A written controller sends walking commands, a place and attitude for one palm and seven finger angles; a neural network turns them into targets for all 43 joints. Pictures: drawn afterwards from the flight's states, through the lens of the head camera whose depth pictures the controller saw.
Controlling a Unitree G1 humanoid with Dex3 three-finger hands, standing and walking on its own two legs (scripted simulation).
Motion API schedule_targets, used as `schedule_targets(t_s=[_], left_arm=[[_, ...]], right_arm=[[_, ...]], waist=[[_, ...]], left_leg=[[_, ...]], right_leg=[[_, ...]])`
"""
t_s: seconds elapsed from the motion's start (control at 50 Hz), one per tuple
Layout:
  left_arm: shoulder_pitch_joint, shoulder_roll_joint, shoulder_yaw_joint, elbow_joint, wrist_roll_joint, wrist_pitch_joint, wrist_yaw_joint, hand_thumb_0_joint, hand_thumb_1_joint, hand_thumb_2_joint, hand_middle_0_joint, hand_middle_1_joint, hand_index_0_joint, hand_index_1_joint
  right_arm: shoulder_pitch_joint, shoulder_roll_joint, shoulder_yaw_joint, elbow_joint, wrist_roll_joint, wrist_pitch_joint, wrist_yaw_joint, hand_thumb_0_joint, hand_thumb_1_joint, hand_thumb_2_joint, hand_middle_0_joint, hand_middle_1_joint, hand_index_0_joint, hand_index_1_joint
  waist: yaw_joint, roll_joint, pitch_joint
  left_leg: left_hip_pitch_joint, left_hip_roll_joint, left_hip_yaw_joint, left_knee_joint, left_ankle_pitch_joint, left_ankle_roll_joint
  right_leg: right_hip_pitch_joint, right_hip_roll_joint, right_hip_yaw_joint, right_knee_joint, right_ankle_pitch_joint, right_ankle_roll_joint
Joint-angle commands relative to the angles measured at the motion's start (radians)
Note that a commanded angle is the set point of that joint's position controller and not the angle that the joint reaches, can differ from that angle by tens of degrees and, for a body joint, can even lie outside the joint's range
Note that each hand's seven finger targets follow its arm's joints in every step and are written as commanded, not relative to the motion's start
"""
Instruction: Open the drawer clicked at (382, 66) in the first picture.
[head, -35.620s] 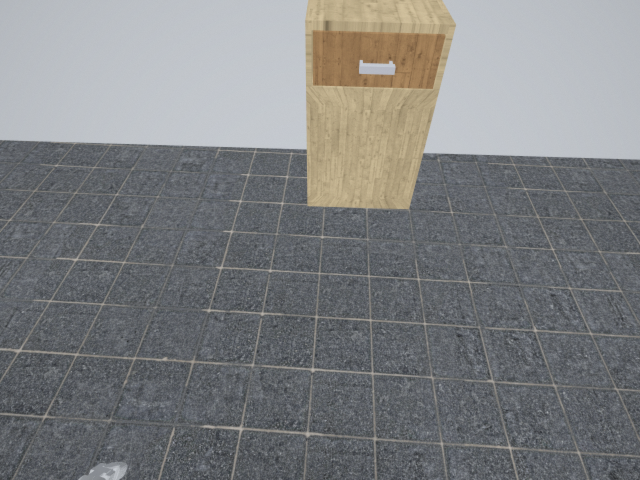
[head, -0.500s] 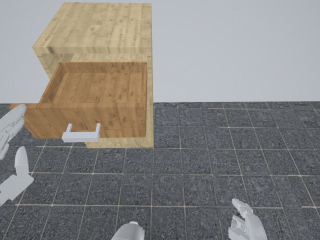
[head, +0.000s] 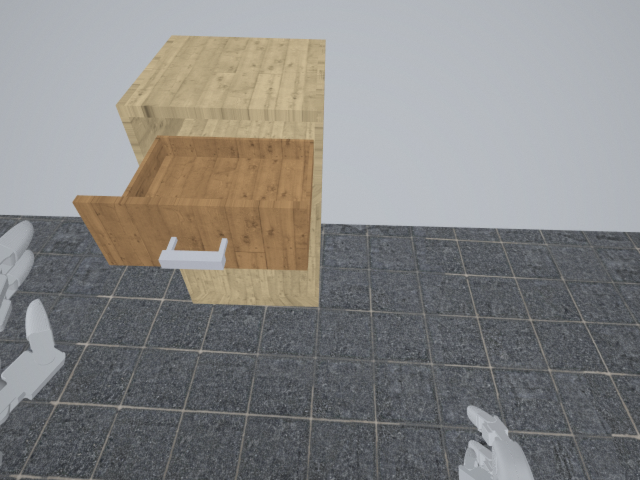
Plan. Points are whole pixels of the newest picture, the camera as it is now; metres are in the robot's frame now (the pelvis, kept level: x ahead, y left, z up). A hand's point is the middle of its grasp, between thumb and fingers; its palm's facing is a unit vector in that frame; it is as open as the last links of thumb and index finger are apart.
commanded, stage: stop stepping back and stand still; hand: left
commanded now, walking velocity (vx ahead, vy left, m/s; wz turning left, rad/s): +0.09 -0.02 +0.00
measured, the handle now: (195, 251) +0.53 +0.28 -0.09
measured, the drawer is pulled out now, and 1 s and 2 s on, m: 0.30 0.30 0.30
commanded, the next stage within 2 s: let the arm hang, fingers relaxed in 0.06 s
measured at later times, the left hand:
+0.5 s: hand out of the picture +0.07 +0.18 -0.17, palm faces +0.07 -0.98 -0.17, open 6.9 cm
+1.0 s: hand out of the picture -0.03 +0.17 -0.17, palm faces +0.04 -0.99 -0.17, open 7.4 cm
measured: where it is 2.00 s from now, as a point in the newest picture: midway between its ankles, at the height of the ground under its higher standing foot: outside the picture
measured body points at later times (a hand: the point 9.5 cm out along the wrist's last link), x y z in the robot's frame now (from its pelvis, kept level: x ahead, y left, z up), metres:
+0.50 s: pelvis +0.01 +0.01 +0.00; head +0.04 +0.03 +0.45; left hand +0.07 +0.24 -0.16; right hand +0.04 -0.23 -0.14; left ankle +0.00 +0.12 -0.73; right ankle -0.01 -0.10 -0.73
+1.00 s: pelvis +0.00 +0.02 +0.01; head +0.01 +0.01 +0.46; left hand -0.03 +0.22 -0.15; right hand -0.02 -0.18 -0.16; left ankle +0.00 +0.12 -0.73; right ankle -0.01 -0.10 -0.73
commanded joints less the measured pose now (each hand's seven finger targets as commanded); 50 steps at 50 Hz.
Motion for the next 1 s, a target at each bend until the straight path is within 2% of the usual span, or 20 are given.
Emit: schedule_targets(t_s=[0.0, 0.04, 0.06, 0.12, 0.14, 0.16, 0.18, 0.22, 0.24, 0.26, 0.28, 0.32, 0.38, 0.42, 0.44, 0.56, 0.74, 0.78, 0.86, 0.98], left_arm=[[-0.106, 0.149, 0.068, -0.216, 0.008, -0.033, 0.024, 0.000, 0.900, 0.900, -0.200, -0.300, -0.200, -0.300], [-0.100, 0.154, 0.077, -0.229, 0.015, -0.023, 0.029, 0.000, 0.900, 0.900, -0.200, -0.300, -0.200, -0.300], [-0.101, 0.177, 0.095, -0.244, 0.013, -0.018, 0.031, 0.000, 0.900, 0.900, -0.200, -0.300, -0.200, -0.300], [-0.053, 0.168, 0.100, -0.235, 0.005, -0.022, 0.031, 0.000, 0.900, 0.900, -0.200, -0.300, -0.200, -0.300], [-0.136, -0.062, -0.270, 0.642, 0.110, 0.137, -0.107, 0.000, 0.900, 0.900, -0.200, -0.300, -0.200, -0.300], [-0.106, -0.109, -0.269, 0.674, 0.091, 0.207, -0.128, 0.000, 0.900, 0.900, -0.200, -0.300, -0.200, -0.300], [-0.139, -0.100, -0.272, 0.704, 0.082, 0.211, -0.135, 0.000, 0.900, 0.900, -0.200, -0.300, -0.200, -0.300], [-0.208, -0.070, -0.269, 0.803, 0.080, 0.209, -0.141, 0.000, 0.900, 0.900, -0.200, -0.300, -0.200, -0.300], [-0.236, -0.054, -0.271, 0.866, 0.079, 0.210, -0.141, 0.000, 0.900, 0.900, -0.200, -0.300, -0.200, -0.300], [-0.270, -0.044, -0.272, 0.935, 0.077, 0.211, -0.138, 0.000, 0.900, 0.900, -0.200, -0.300, -0.200, -0.300], [-0.289, -0.034, -0.275, 1.001, 0.073, 0.214, -0.135, 0.000, 0.900, 0.900, -0.200, -0.300, -0.200, -0.300], [-0.321, -0.026, -0.285, 1.133, 0.065, 0.218, -0.129, 0.000, 0.900, 0.900, -0.200, -0.300, -0.200, -0.300], [-0.342, -0.042, -0.302, 1.306, 0.054, 0.223, -0.126, 0.000, 0.900, 0.900, -0.200, -0.300, -0.200, -0.300], [-0.315, -0.052, -0.308, 1.404, 0.051, 0.220, -0.128, 0.000, 0.900, 0.900, -0.200, -0.300, -0.200, -0.300], [-0.300, -0.088, -0.293, 1.425, 0.055, 0.218, -0.126, 0.000, 0.900, 0.900, -0.200, -0.300, -0.200, -0.300], [-0.298, -0.086, -0.318, 1.561, 0.047, 0.210, -0.127, 0.000, 0.900, 0.900, -0.200, -0.300, -0.200, -0.300], [-0.248, -0.110, -0.340, 1.670, 0.045, 0.207, -0.118, 0.000, 0.900, 0.900, -0.200, -0.300, -0.200, -0.300], [-0.237, -0.116, -0.340, 1.682, 0.046, 0.206, -0.116, 0.000, 0.900, 0.900, -0.200, -0.300, -0.200, -0.300], [-0.223, -0.130, -0.340, 1.696, 0.049, 0.204, -0.113, 0.000, 0.900, 0.900, -0.200, -0.300, -0.200, -0.300], [-0.216, -0.148, -0.339, 1.704, 0.050, 0.201, -0.112, 0.000, 0.900, 0.900, -0.200, -0.300, -0.200, -0.300]], right_arm=[[-0.106, -0.134, -0.047, -0.155, -0.005, -0.062, -0.023, 0.000, -0.900, -0.900, 0.200, 0.300, 0.200, 0.300], [-0.115, -0.126, -0.038, -0.157, -0.004, -0.063, -0.023, 0.000, -0.900, -0.900, 0.200, 0.300, 0.200, 0.300], [-0.120, -0.125, -0.037, -0.158, -0.003, -0.064, -0.025, 0.000, -0.900, -0.900, 0.200, 0.300, 0.200, 0.300], [-0.107, -0.118, -0.035, -0.146, -0.005, -0.072, -0.017, 0.000, -0.900, -0.900, 0.200, 0.300, 0.200, 0.300], [-0.082, -0.203, -0.098, 0.122, -0.028, -0.084, 0.069, 0.000, -0.900, -0.900, 0.200, 0.300, 0.200, 0.300], [0.024, -0.123, -0.085, 0.120, -0.027, -0.032, 0.063, 0.000, -0.900, -0.900, 0.200, 0.300, 0.200, 0.300], [0.050, -0.121, -0.074, 0.109, -0.030, -0.005, 0.058, 0.000, -0.900, -0.900, 0.200, 0.300, 0.200, 0.300], [0.032, -0.120, -0.060, 0.095, -0.035, 0.030, 0.055, 0.000, -0.900, -0.900, 0.200, 0.300, 0.200, 0.300], [0.023, -0.120, -0.058, 0.096, -0.038, 0.042, 0.052, 0.000, -0.900, -0.900, 0.200, 0.300, 0.200, 0.300], [0.022, -0.122, -0.061, 0.098, -0.039, 0.053, 0.050, 0.000, -0.900, -0.900, 0.200, 0.300, 0.200, 0.300], [0.024, -0.125, -0.059, 0.113, -0.040, 0.065, 0.047, 0.000, -0.900, -0.900, 0.200, 0.300, 0.200, 0.300], [0.030, -0.116, -0.050, 0.157, -0.039, 0.075, 0.040, 0.000, -0.900, -0.900, 0.200, 0.300, 0.200, 0.300], [0.045, -0.119, -0.035, 0.233, -0.038, 0.080, 0.028, 0.000, -0.900, -0.900, 0.200, 0.300, 0.200, 0.300], [0.054, -0.110, -0.031, 0.280, -0.032, 0.081, 0.022, 0.000, -0.900, -0.900, 0.200, 0.300, 0.200, 0.300], [0.067, -0.090, -0.037, 0.294, -0.040, 0.081, 0.019, 0.000, -0.900, -0.900, 0.200, 0.300, 0.200, 0.300], [0.144, -0.074, -0.037, 0.384, -0.026, 0.087, 0.013, 0.000, -0.900, -0.900, 0.200, 0.300, 0.200, 0.300], [0.191, -0.045, -0.031, 0.474, -0.022, 0.088, 0.011, 0.000, -0.900, -0.900, 0.200, 0.300, 0.200, 0.300], [0.193, -0.036, -0.031, 0.485, -0.023, 0.086, 0.010, 0.000, -0.900, -0.900, 0.200, 0.300, 0.200, 0.300], [0.190, -0.025, -0.032, 0.498, -0.022, 0.087, 0.010, 0.000, -0.900, -0.900, 0.200, 0.300, 0.200, 0.300], [0.201, -0.002, -0.032, 0.510, -0.027, 0.087, 0.009, 0.000, -0.900, -0.900, 0.200, 0.300, 0.200, 0.300]], waist=[[-0.028, 0.082, 0.033], [-0.026, 0.114, 0.039], [-0.022, 0.108, 0.040], [-0.018, 0.058, -0.007], [-0.045, -0.002, 0.037], [-0.038, -0.032, -0.066], [-0.030, -0.054, -0.094], [-0.013, -0.163, -0.067], [-0.010, -0.216, -0.051], [-0.013, -0.235, -0.039], [-0.010, -0.196, -0.031], [-0.009, -0.070, -0.018], [0.001, 0.116, 0.025], [0.008, 0.137, 0.034], [0.008, 0.178, 0.020], [-0.002, 0.044, 0.044], [-0.006, -0.035, 0.116], [-0.005, -0.004, 0.111], [-0.004, -0.029, 0.139], [-0.008, -0.003, 0.160]], left_leg=[[-0.005, 0.095, -0.142, -0.221, -0.108, 0.063], [-0.063, 0.144, -0.202, -0.269, -0.170, 0.078], [-0.074, 0.146, -0.194, -0.266, -0.144, 0.074], [-0.064, 0.095, -0.117, -0.180, 0.048, 0.046], [-0.077, 0.063, -0.057, 0.018, 0.182, 0.010], [0.036, 0.049, -0.038, 0.020, 0.312, 0.002], [0.034, 0.054, -0.054, 0.026, 0.318, 0.012], [-0.016, 0.047, -0.085, 0.030, 0.279, 0.030], [-0.027, 0.025, -0.072, 0.050, 0.265, 0.023], [-0.012, 0.016, -0.067, 0.043, 0.300, 0.015], [0.001, 0.015, -0.065, 0.022, 0.328, 0.011], [0.039, 0.029, -0.078, -0.030, 0.390, 0.008], [0.050, 0.072, -0.112, -0.118, 0.432, 0.024], [0.055, 0.073, -0.110, -0.143, 0.353, 0.025], [0.062, 0.070, -0.108, -0.153, 0.319, 0.026], [0.100, 0.078, -0.106, -0.183, 0.287, 0.028], [0.096, 0.075, -0.093, -0.223, 0.195, 0.027], [0.105, 0.074, -0.087, -0.223, 0.206, 0.028], [0.100, 0.073, -0.086, -0.230, 0.174, 0.028], [0.078, 0.066, -0.081, -0.233, 0.129, 0.025]], right_leg=[[-0.044, -0.063, 0.130, -0.105, -0.107, -0.006], [-0.004, -0.028, 0.069, -0.051, -0.046, 0.015], [0.015, -0.028, 0.064, -0.049, -0.008, 0.018], [0.093, -0.051, 0.095, -0.104, 0.149, 0.009], [-0.069, -0.122, 0.055, 0.037, 0.286, 0.007], [-0.058, -0.113, 0.093, 0.018, 0.400, 0.001], [-0.037, -0.108, 0.068, 0.029, 0.364, -0.002], [0.005, -0.114, 0.079, 0.016, 0.359, -0.003], [0.033, -0.138, 0.103, -0.002, 0.415, -0.015], [0.047, -0.148, 0.111, 0.000, 0.499, -0.034], [0.072, -0.153, 0.109, -0.002, 0.542, -0.036], [0.091, -0.133, 0.108, -0.009, 0.516, -0.023], [0.102, -0.085, 0.077, -0.050, 0.270, -0.003], [0.115, -0.084, 0.085, -0.098, 0.201, -0.004], [0.123, -0.085, 0.084, -0.114, 0.195, -0.010], [0.116, -0.091, 0.078, -0.165, 0.218, -0.015], [0.070, -0.096, 0.090, -0.202, 0.140, -0.011], [0.068, -0.098, 0.088, -0.202, 0.140, -0.009], [0.033, -0.093, 0.089, -0.206, 0.107, -0.008], [0.018, -0.093, 0.090, -0.210, 0.083, -0.009]])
